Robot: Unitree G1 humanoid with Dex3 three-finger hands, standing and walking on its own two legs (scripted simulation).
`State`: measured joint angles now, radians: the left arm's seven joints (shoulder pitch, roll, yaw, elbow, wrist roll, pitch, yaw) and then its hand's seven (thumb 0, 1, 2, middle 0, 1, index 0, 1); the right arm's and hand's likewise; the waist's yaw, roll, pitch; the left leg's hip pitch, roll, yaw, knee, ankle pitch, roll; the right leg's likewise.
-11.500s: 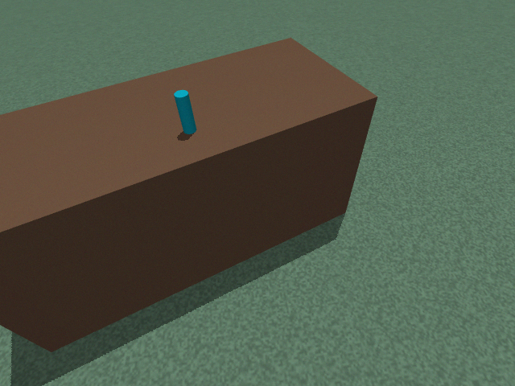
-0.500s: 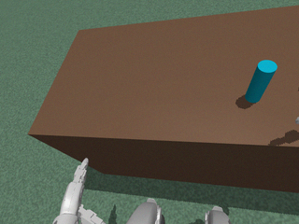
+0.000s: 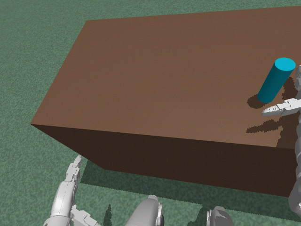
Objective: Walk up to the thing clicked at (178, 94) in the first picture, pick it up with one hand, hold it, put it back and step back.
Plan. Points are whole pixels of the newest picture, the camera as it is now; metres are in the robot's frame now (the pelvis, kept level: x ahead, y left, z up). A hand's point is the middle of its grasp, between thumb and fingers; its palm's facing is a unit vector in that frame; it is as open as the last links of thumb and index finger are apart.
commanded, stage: close in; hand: right
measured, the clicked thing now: (273, 82) +0.50 -0.21 +0.03
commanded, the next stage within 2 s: rest palm in 0.06 s
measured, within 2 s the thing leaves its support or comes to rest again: leaves its support in 1.44 s
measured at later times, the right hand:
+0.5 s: hand (268, 86) +0.49 -0.20 +0.03, palm faces +0.15 +0.99 +0.03, open 16.8 cm
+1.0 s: hand (269, 82) +0.50 -0.20 +0.04, palm faces +0.16 +0.99 +0.01, open 10.5 cm
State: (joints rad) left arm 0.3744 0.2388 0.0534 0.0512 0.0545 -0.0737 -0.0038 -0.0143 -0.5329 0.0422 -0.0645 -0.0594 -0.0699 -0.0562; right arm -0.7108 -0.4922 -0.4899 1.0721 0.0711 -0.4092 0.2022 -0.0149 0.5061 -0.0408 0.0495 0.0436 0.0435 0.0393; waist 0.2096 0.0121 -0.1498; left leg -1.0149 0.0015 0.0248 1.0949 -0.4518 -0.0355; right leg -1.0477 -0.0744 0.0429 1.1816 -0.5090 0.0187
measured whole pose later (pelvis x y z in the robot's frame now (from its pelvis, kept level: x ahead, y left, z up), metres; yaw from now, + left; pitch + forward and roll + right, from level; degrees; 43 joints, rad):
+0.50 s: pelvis +0.00 +0.00 +0.00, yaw +0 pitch +22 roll +3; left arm 0.38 0.22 0.05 -0.02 0.06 -0.03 -0.02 -0.01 -0.56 0.06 -0.06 -0.05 -0.05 -0.06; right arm -0.73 -0.44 -0.47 1.05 0.03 -0.44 0.10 -0.01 0.50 -0.01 0.23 0.09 0.21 0.08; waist 0.23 0.01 -0.13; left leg -1.03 0.00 0.03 1.12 -0.47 -0.03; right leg -1.06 -0.07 0.05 1.20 -0.52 0.02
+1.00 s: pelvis +0.00 +0.00 +0.00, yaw +0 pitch +22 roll +3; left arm 0.37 0.24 0.07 -0.01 0.06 -0.02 -0.02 -0.01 -0.53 0.05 -0.05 -0.06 -0.06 -0.05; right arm -0.76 -0.45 -0.47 1.09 0.02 -0.43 0.08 -0.01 0.24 -0.37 0.89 0.62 0.88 0.62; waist 0.23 0.01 -0.14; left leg -1.02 0.00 0.02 1.10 -0.46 -0.03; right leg -1.05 -0.07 0.04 1.19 -0.51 0.02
